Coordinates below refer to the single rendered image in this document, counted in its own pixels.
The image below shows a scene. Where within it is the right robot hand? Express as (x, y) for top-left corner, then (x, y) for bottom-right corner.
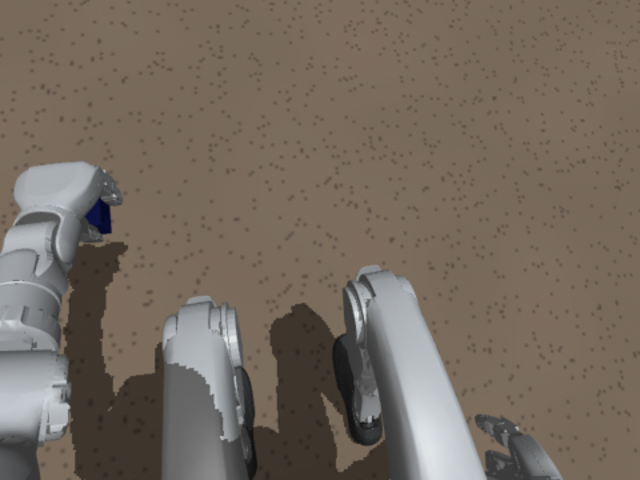
(475, 414), (563, 480)

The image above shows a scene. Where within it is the left robot arm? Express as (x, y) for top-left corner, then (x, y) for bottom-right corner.
(0, 205), (82, 480)

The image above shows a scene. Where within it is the left robot hand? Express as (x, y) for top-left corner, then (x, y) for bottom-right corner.
(13, 161), (123, 243)

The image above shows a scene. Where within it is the right robot foot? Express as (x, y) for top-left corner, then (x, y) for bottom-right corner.
(332, 334), (383, 446)

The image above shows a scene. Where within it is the cube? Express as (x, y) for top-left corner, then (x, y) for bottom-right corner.
(85, 197), (112, 235)

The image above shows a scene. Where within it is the left robot foot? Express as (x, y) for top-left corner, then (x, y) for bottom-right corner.
(241, 368), (257, 480)

